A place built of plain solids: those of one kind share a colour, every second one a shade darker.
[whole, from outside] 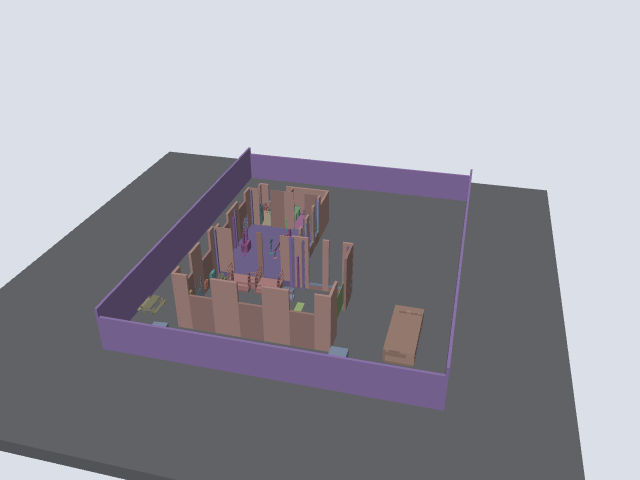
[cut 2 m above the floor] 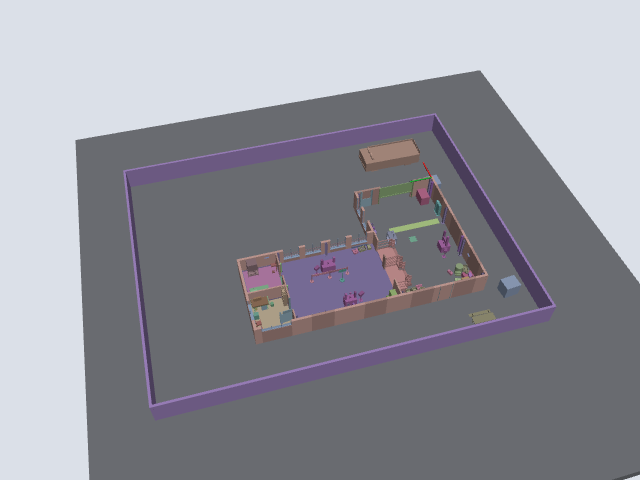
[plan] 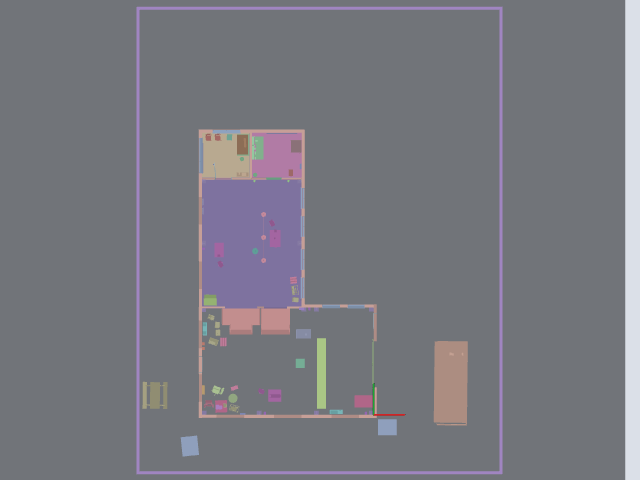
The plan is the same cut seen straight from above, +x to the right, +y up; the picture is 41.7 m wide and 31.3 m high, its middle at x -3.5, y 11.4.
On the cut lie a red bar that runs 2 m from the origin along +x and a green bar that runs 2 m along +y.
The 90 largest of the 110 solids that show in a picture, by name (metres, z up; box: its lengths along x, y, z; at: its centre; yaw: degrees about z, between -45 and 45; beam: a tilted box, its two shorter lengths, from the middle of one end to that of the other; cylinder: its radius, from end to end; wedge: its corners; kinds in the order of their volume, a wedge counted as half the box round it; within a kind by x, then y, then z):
{
 "yard_bound_1": {"box": [0.2, 30.49, 3.56], "at": [-15.37, 11.37, 1.73]},
 "yard_bound_2": {"box": [23.88, 0.2, 2.86], "at": [-3.53, -3.77, 1.38]},
 "yard_bound_3": {"box": [23.88, 0.2, 2.86], "at": [-3.53, 26.52, 1.38]},
 "yard_bound_4": {"box": [0.2, 30.49, 3.56], "at": [8.31, 11.37, 1.73]},
 "wall_1": {"box": [0.2, 1.06, 4.75], "at": [-11.3, 0.33, 2.33]},
 "wall_2": {"box": [0.2, 1.81, 3.05], "at": [-11.3, 1.75, 1.48]},
 "wall_3": {"box": [0.2, 1.71, 4.75], "at": [-11.3, 3.5, 2.33]},
 "wall_4": {"box": [0.2, 1.81, 3.05], "at": [-11.3, 5.25, 1.48]},
 "wall_5": {"box": [0.2, 0.86, 4.75], "at": [-11.3, 6.58, 2.33]},
 "wall_6": {"box": [0.2, 1.21, 4.36], "at": [-11.3, 7.6, 2.13]},
 "wall_7": {"box": [0.2, 1.81, 3.56], "at": [-11.3, 9.1, 1.73]},
 "wall_8": {"box": [0.2, 2.41, 4.36], "at": [-11.3, 11.2, 2.13]},
 "wall_9": {"box": [0.2, 1.81, 3.56], "at": [-11.3, 13.3, 1.73]},
 "wall_10": {"box": [0.2, 1.21, 4.36], "at": [-11.3, 14.8, 2.13]},
 "wall_11": {"box": [0.2, 0.36, 3.36], "at": [-11.3, 15.57, 1.63]},
 "wall_12": {"box": [0.2, 2.31, 1.56], "at": [-11.3, 16.9, 0.73]},
 "wall_13": {"box": [0.2, 0.56, 3.36], "at": [-11.3, 18.32, 1.63]},
 "wall_14": {"box": [0.91, 0.2, 3.36], "at": [-10.95, 18.5, 1.63]},
 "wall_15": {"box": [1.16, 0.2, 4.75], "at": [-10.82, -0.1, 2.33]},
 "wall_16": {"box": [0.85, 0.06, 4.36], "at": [-10.77, 15.37, 2.13]},
 "wall_17": {"box": [1.5, 0.06, 4.75], "at": [-10.45, 6.97, 2.33]},
 "wall_18": {"box": [1.5, 0.06, 4.36], "at": [-10.45, 7.03, 2.13]},
 "wall_19": {"box": [1.81, 0.2, 3.05], "at": [-9.35, -0.1, 1.48]},
 "wall_20": {"box": [1.31, 0.06, 4.36], "at": [-8.6, 15.37, 2.13]},
 "wall_21": {"box": [0.06, 3.0, 3.36], "at": [-8.03, 16.9, 1.63]},
 "wall_22": {"box": [0.06, 3.0, 3.36], "at": [-7.97, 16.9, 1.63]},
 "wall_23": {"box": [1.06, 0.06, 4.36], "at": [-7.53, 15.37, 2.13]},
 "wall_24": {"box": [1.96, 0.2, 4.75], "at": [-7.47, -0.1, 2.33]},
 "wall_25": {"box": [0.45, 0.06, 4.75], "at": [-7.38, 6.97, 2.33]},
 "wall_26": {"box": [3.5, 0.2, 3.36], "at": [-6.25, 18.5, 1.63]},
 "wall_27": {"box": [1.81, 0.2, 3.05], "at": [-5.6, -0.1, 1.48]},
 "wall_28": {"box": [1.3, 0.06, 4.36], "at": [-5.35, 15.37, 2.13]},
 "wall_29": {"box": [1.3, 0.06, 3.36], "at": [-5.35, 15.43, 1.63]},
 "wall_30": {"box": [0.95, 0.06, 4.36], "at": [-5.17, 7.03, 2.13]},
 "wall_31": {"box": [1.01, 0.06, 4.75], "at": [-5.14, 6.97, 2.33]},
 "wall_32": {"box": [0.2, 0.61, 4.36], "at": [-4.6, 7.3, 2.13]},
 "wall_33": {"box": [0.2, 0.51, 4.36], "at": [-4.6, 9.2, 2.13]},
 "wall_34": {"box": [0.2, 1.36, 1.01], "at": [-4.6, 10.12, 0.46]},
 "wall_35": {"box": [0.2, 0.81, 4.36], "at": [-4.6, 11.2, 2.13]},
 "wall_36": {"box": [0.2, 1.36, 1.01], "at": [-4.6, 12.28, 0.46]},
 "wall_37": {"box": [0.2, 0.51, 4.36], "at": [-4.6, 13.2, 2.13]},
 "wall_38": {"box": [0.2, 1.36, 1.01], "at": [-4.6, 14.12, 0.46]},
 "wall_39": {"box": [0.2, 0.61, 4.36], "at": [-4.6, 15.1, 2.13]},
 "wall_40": {"box": [0.2, 3.2, 3.36], "at": [-4.6, 17.0, 1.63]},
 "wall_41": {"box": [1.36, 0.2, 4.75], "at": [-4.03, 7.1, 2.33]},
 "wall_42": {"box": [1.96, 0.2, 4.75], "at": [-3.73, -0.1, 2.33]},
 "wall_43": {"box": [1.16, 0.2, 0.5], "at": [-2.77, 7.1, 0.2]},
 "wall_44": {"box": [0.51, 0.2, 4.75], "at": [-1.95, 7.1, 2.33]},
 "wall_45": {"box": [1.81, 0.2, 3.05], "at": [-1.85, -0.1, 1.48]},
 "wall_46": {"box": [1.16, 0.2, 4.75], "at": [-0.38, -0.1, 2.33]},
 "wall_47": {"box": [0.81, 0.2, 4.75], "at": [-0.2, 7.1, 2.33]},
 "wall_48": {"box": [0.2, 2.01, 4.75], "at": [0.1, 0.8, 2.33]},
 "wall_49": {"box": [0.2, 2.41, 4.75], "at": [0.1, 6.0, 2.33]},
 "raised_floor_hall_1": {"box": [6.63, 8.53, 0.56], "at": [-7.95, 11.2, 0.23]},
 "beyond_van_1": {"box": [2.16, 5.29, 1.0], "at": [5.03, 2.13, 0.79], "yaw": -0.7},
 "beyond_van_2": {"box": [1.96, 0.02, 1.1], "at": [5.09, -0.63, 0.87], "yaw": -0.7},
 "beyond_van_3": {"box": [0.06, 4.61, 0.2], "at": [6.07, 1.67, 1.34], "yaw": -0.7},
 "raised_floor_prep_1": {"box": [3.43, 3.13, 0.56], "at": [-6.35, 16.9, 0.23]},
 "raised_floor_office_1": {"box": [3.33, 3.13, 0.56], "at": [-9.6, 16.9, 0.23]},
 "door_landing_1": {"box": [1.5, 0.32, 0.22], "at": [-8.65, 5.4, 0.06]},
 "door_landing_2": {"box": [1.5, 0.32, 0.39], "at": [-8.65, 5.7, 0.14]},
 "door_landing_3": {"box": [2.5, 1.1, 0.56], "at": [-8.65, 6.39, 0.23]},
 "door_landing_4": {"box": [1.9, 0.32, 0.22], "at": [-6.4, 5.4, 0.06]},
 "door_landing_5": {"box": [1.9, 0.32, 0.39], "at": [-6.4, 5.7, 0.14]},
 "door_landing_6": {"box": [1.9, 1.1, 0.56], "at": [-6.4, 6.39, 0.23]},
 "beyond_pallets_1": {"box": [1.08, 1.27, 1.21], "at": [-11.99, -2.04, 0.59], "yaw": 5.8},
 "beyond_pallets_2": {"box": [1.24, 1.04, 0.67], "at": [0.89, -0.81, 0.33], "yaw": -0.1},
 "test_machine_1": {"box": [0.6, 0.95, 0.85], "at": [-10.07, 10.75, 0.89]},
 "test_machine_2": {"box": [0.85, 0.8, 0.75], "at": [-6.45, 1.25, 0.33]},
 "test_machine_3": {"box": [0.7, 1.1, 0.95], "at": [-6.42, 11.5, 0.94]},
 "crate_1": {"box": [0.77, 0.8, 0.5], "at": [-9.95, 0.55, 0.2], "yaw": 1.9},
 "crate_2": {"box": [1.2, 0.8, 0.95], "at": [-0.65, 0.87, 0.42]},
 "drying_oven_1": {"box": [0.69, 0.8, 0.73], "at": [-5.05, 17.51, 1.57]},
 "downpipe_1": {"box": [0.2, 0.14, 3.05], "at": [-11.1, 10.83, 2.0]},
 "downpipe_2": {"box": [0.14, 0.2, 3.05], "at": [-7.1, 0.1, 1.49]},
 "downpipe_3": {"box": [0.14, 0.2, 3.05], "at": [-4.19, 6.9, 1.49]},
 "downpipe_4": {"box": [0.14, 0.2, 3.05], "at": [-0.51, 0.1, 1.49]},
 "roll_cab_1": {"box": [0.85, 0.46, 0.75], "at": [-10.66, 7.35, 0.99]},
 "pier_1": {"box": [0.34, 0.17, 4.75], "at": [-4.7, 6.92, 2.33]},
 "sectional_door_1": {"box": [0.042, 3.08, 1.95], "at": [-0.01, 3.3, 1.68]},
 "drum_1": {"cylinder": 0.3, "from": [-9.18, 1.07, 0.0], "to": [-9.18, 1.07, 0.87]},
 "trench_plates_1": {"box": [0.6, 4.59, 0.07], "at": [-3.4, 2.69, -0.02]},
 "gas_bottles_1": {"box": [0.47, 0.23, 1.28], "at": [-2.58, 0.16, 0.59]},
 "desk_load_drowned_1": {"box": [0.72, 1.3, 0.12], "at": [-8.56, 17.62, 1.3]},
 "door_leaf_1": {"box": [0.044, 0.99, 1.23], "at": [-10.35, 15.95, 1.07], "yaw": 5.6},
 "door_leaf_2": {"box": [0.044, 1.0, 1.09], "at": [0.0, 6.1, 0.49]},
 "surface_table_1": {"box": [0.96, 0.59, 0.18], "at": [-4.58, 5.28, 0.79]},
 "desk_tleg_1": {"box": [0.8, 1.4, 0.07], "at": [-8.51, 17.59, 1.2]},
 "beyond_bench_table_1": {"box": [0.64, 1.74, 0.06], "at": [-14.26, 1.26, 0.72], "yaw": -0.5},
 "lab_bench_1": {"box": [0.48, 1.5, 0.06], "at": [-7.43, 17.4, 1.4]}
}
